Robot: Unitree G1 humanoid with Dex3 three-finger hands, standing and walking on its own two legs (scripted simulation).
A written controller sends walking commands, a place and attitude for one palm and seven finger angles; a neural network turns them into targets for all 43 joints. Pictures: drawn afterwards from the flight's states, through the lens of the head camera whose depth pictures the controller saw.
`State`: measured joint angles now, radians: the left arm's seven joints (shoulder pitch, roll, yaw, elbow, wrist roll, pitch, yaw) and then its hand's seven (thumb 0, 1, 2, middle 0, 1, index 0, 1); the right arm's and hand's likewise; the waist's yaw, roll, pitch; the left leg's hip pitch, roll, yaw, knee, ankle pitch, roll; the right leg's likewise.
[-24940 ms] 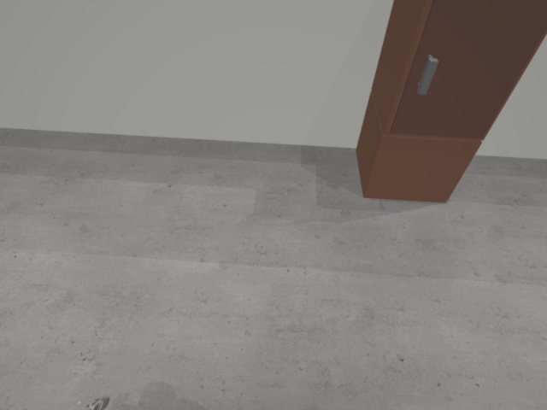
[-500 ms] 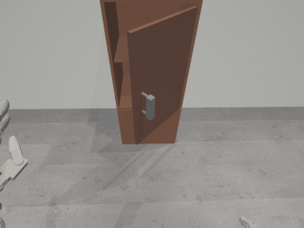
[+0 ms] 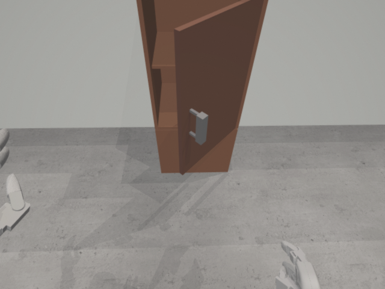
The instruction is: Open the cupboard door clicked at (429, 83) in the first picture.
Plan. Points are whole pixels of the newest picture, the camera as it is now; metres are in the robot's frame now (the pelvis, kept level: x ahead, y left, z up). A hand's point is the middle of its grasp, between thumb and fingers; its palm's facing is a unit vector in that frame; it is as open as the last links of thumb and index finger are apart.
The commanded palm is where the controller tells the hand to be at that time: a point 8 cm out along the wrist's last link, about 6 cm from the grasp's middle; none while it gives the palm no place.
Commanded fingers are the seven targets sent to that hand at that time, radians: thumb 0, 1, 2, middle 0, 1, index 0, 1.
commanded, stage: stop stepping back and stand still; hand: left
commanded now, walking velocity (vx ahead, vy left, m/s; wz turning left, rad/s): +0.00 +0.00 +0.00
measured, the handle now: (196, 126) +0.62 +0.03 -0.07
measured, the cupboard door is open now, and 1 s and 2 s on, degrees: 46 46 46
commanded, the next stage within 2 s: let the arm hang, fingers relaxed in 0.38 s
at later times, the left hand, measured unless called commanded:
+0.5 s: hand (16, 227) +0.17 +0.27 +0.14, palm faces +0.40 -0.78 -0.48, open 7.4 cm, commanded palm none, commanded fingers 0.00 0.90 0.90 -0.20 -0.30 -0.20 -0.30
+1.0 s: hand out of the picture -0.09 +0.16 -0.17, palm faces +0.07 -0.98 -0.19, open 7.2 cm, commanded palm none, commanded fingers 0.00 0.90 0.90 -0.20 -0.30 -0.20 -0.30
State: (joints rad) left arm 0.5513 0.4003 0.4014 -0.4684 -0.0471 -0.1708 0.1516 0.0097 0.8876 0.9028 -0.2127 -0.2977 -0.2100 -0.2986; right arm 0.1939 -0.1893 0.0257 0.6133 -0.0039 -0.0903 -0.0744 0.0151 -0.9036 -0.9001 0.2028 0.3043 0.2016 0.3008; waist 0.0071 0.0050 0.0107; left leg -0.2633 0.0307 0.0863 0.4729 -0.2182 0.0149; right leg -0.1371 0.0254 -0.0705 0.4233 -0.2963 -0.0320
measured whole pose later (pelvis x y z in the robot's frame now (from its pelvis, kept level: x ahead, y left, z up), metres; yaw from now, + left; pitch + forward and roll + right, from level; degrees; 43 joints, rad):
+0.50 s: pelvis -0.02 +0.01 +0.00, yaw +1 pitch +1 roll -1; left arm 0.54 0.39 0.36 -0.39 -0.03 -0.18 0.14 0.01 0.89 0.90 -0.21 -0.30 -0.21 -0.30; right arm 0.22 -0.23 0.00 0.64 0.00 -0.11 -0.06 0.02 -0.90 -0.90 0.20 0.30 0.20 0.30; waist 0.00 0.04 0.00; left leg -0.29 0.03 0.07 0.43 -0.16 0.02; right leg -0.15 0.03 -0.09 0.36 -0.23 -0.03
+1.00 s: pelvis -0.02 -0.01 +0.00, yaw +3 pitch -1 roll -1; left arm 0.35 0.17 0.00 1.15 0.01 0.02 0.02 0.00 0.95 0.90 -0.20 -0.30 -0.20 -0.30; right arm 0.31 -0.15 0.01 1.14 -0.02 0.04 -0.04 0.01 -0.91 -0.90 0.20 0.30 0.20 0.30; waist 0.00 0.00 0.08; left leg -0.26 0.02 0.04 0.46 -0.17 0.01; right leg -0.12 0.02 -0.12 0.42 -0.28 -0.05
